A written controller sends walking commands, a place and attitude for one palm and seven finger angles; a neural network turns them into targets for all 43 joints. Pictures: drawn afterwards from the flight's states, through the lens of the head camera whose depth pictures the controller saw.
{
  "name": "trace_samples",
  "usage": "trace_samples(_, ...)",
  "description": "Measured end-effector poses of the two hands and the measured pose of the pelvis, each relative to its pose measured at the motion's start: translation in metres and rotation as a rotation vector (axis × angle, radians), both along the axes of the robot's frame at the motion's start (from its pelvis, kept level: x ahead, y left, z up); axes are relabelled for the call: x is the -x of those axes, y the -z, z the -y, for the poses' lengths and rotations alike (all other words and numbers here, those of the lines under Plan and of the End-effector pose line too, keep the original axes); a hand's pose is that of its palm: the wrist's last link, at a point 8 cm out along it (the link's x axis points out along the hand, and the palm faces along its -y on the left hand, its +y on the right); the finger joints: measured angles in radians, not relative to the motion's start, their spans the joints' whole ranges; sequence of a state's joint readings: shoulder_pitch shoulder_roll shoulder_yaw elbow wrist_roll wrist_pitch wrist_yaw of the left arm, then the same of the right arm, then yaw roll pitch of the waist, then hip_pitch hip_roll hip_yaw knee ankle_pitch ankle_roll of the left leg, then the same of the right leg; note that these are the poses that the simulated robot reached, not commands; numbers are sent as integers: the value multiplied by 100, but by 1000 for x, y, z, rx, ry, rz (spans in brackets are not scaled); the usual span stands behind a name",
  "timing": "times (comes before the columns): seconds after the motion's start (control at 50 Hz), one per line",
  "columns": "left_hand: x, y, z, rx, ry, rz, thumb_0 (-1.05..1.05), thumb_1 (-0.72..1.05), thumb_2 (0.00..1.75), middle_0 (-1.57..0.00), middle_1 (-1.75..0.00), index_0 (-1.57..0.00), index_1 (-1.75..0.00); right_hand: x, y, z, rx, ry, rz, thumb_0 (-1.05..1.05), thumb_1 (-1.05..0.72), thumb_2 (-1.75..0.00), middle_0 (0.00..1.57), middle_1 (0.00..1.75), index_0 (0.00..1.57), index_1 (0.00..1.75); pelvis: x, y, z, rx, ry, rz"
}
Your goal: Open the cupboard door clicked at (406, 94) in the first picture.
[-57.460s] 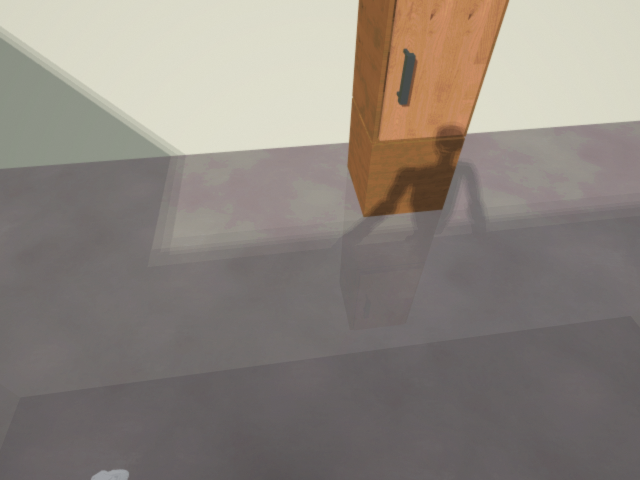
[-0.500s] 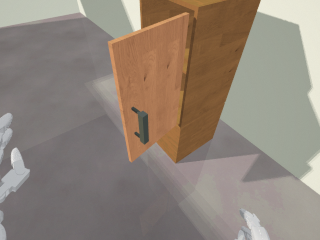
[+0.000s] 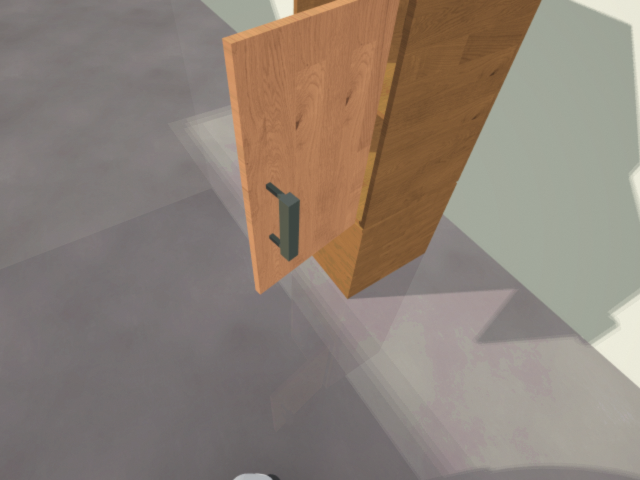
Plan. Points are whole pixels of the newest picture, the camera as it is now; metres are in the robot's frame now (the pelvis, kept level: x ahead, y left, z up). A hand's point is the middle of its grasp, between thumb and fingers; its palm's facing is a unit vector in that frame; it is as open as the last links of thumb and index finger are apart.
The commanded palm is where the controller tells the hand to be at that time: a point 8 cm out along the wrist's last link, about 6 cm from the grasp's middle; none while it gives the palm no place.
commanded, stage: let the arm hang, fingers relaxed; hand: left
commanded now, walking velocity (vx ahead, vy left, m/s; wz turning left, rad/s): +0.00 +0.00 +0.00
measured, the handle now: (281, 222) +0.55 +0.11 -0.09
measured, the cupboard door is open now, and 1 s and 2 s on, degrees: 100 100 100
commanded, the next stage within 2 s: look to check the result in 0.68 s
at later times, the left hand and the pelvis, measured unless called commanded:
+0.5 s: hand out of the picture +0.04 +0.17 -0.17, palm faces +0.03 -0.98 -0.22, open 7.4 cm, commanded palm none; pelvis +0.02 -0.01 +0.00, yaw -1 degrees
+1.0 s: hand out of the picture +0.02 +0.16 -0.17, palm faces +0.03 -0.98 -0.21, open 7.4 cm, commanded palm none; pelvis +0.04 -0.02 +0.00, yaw -1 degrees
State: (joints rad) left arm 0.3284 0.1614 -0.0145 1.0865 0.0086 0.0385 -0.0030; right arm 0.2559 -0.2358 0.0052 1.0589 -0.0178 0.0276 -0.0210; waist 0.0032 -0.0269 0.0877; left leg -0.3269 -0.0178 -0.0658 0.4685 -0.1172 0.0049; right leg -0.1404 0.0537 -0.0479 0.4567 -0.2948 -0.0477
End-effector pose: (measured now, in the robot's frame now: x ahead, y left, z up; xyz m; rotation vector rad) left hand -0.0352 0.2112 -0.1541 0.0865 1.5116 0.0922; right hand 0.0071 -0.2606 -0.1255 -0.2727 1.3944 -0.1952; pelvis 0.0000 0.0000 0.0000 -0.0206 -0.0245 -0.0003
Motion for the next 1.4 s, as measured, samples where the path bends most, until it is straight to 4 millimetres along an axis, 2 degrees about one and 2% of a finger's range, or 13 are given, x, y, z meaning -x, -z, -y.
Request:
trace_samples(0.08,35,-8,-2,-32,-44,-97,2,91,90,-20,-30,-20,-30,15,7,-12,-36,23,-61,1,-91,-90,20,30,20,30,-4,-1,2,2,-3,5)
trace_samples(0.16,44,-16,-10,-79,-54,-123,1,91,90,-20,-30,-20,-30,15,15,-25,-81,39,-60,1,-91,-90,20,30,20,30,-6,-2,4,0,-1,11)
trace_samples(0.24,30,-19,-18,-117,-45,-83,1,91,90,-20,-29,-20,-30,5,21,-36,-122,46,-28,1,-91,-90,20,30,20,30,-8,-2,5,-4,2,16)
trace_samples(0.34,-8,-19,-19,-137,-28,18,1,91,90,-20,-29,-20,-30,-5,25,-36,-133,47,1,1,-92,-90,20,30,20,30,-12,-2,7,-11,4,18)
trace_samples(0.48,-60,-17,-7,-114,2,144,1,91,90,-20,-29,-20,-30,-15,23,-30,-128,53,30,1,-92,-90,20,30,20,30,-19,-2,10,-17,8,17)
trace_samples(0.58,-81,-15,3,-98,12,178,1,92,90,-20,-29,-20,-30,-16,22,-28,-122,61,28,1,-91,-90,20,30,20,30,-24,-3,13,-18,12,16)
trace_samples(0.7,-81,-14,4,-94,8,159,1,92,90,-20,-29,-20,-30,-15,21,-28,-120,70,12,0,-91,-90,20,30,20,30,-29,-3,15,-18,15,14)
trace_samples(0.94,-55,-14,6,-93,-12,64,1,91,90,-20,-29,-20,-30,-18,22,-29,-126,69,-15,0,-91,-90,20,30,20,30,-35,-4,15,-22,18,11)
trace_samples(1.06,-49,-16,6,-97,-14,42,1,91,90,-20,-29,-20,-30,-25,22,-26,-122,66,-4,0,-91,-90,20,30,20,30,-37,-4,16,-24,22,10)
trace_samples(1.18,-54,-16,5,-102,-10,52,1,91,90,-20,-29,-20,-30,-35,21,-21,-113,61,17,0,-91,-90,20,30,20,30,-39,-4,17,-25,25,11)
trace_samples(1.4,-76,-17,2,-111,4,102,1,91,90,-20,-29,-20,-30,-45,19,-12,-101,50,36,0,-91,-90,20,30,20,30,-43,-4,20,-28,23,10)
